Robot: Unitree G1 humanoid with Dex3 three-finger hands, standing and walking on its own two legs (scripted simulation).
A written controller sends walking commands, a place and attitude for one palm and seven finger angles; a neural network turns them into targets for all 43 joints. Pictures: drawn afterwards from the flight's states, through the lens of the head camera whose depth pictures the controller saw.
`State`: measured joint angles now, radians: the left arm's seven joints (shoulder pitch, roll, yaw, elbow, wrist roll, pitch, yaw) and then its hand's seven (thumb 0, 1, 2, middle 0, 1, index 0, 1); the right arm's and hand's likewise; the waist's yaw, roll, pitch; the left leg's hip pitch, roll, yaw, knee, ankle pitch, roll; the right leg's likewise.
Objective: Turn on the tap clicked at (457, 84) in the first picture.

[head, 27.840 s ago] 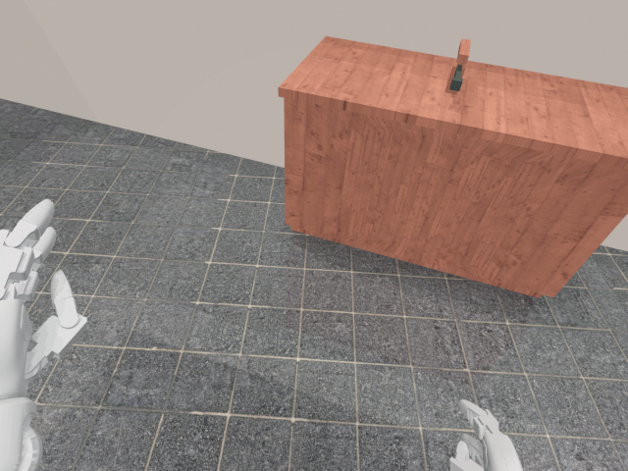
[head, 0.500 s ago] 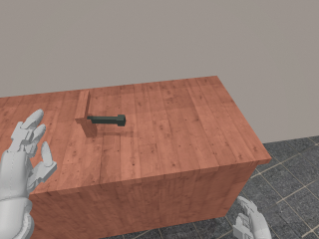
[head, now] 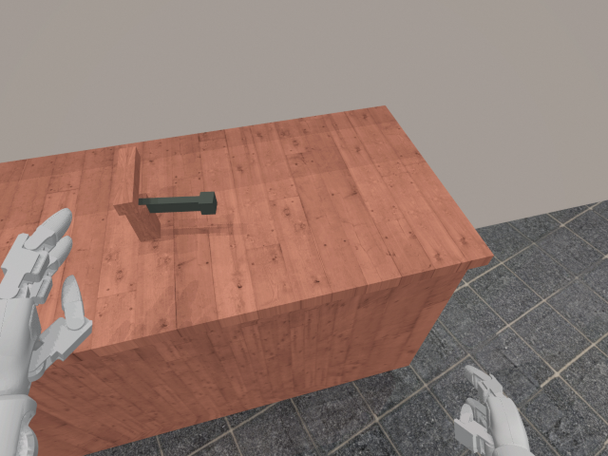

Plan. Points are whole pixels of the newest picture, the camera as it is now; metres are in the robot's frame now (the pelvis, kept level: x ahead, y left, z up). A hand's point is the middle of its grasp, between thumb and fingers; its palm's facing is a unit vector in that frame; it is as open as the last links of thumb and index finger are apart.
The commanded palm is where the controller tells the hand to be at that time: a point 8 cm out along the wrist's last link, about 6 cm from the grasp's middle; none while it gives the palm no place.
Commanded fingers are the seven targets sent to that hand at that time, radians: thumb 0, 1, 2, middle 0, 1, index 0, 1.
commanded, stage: step back with the hand held close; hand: left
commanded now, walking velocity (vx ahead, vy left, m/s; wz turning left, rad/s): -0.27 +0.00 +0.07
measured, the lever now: (208, 203) +0.50 +0.21 +0.01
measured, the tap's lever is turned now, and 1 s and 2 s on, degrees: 79 79 79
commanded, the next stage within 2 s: stop stepping back and stand still in 1.06 s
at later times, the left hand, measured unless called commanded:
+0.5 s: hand (6, 394) +0.14 +0.26 +0.16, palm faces +0.45 -0.79 -0.42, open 7.4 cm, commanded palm +0.08 +0.30 +0.17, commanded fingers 0.00 0.90 0.90 -0.20 -0.30 -0.20 -0.30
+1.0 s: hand out of the picture +0.07 +0.26 +0.18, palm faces +0.52 -0.80 -0.30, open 7.4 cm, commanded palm +0.02 +0.28 +0.17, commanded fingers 0.00 0.90 0.90 -0.20 -0.30 -0.20 -0.30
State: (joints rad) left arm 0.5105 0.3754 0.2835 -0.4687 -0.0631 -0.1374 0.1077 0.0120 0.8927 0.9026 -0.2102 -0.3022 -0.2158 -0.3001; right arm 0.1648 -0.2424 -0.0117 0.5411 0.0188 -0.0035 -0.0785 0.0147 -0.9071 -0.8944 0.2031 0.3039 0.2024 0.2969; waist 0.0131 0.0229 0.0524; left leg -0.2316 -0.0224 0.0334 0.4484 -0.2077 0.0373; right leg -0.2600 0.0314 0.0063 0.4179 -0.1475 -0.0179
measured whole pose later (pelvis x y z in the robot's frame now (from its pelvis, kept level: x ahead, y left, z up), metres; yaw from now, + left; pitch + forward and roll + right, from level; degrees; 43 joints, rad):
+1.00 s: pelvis -0.13 +0.00 -0.01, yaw +1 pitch +1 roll -4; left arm 0.40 0.37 0.39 -0.58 -0.05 -0.16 0.19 0.01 0.89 0.90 -0.21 -0.30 -0.21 -0.30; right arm 0.19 -0.14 0.01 0.65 0.00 -0.12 -0.04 0.01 -0.91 -0.89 0.20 0.30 0.20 0.30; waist 0.03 0.00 0.01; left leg -0.49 0.08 0.04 0.46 -0.01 0.04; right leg -0.33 0.06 0.02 0.92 -0.46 0.01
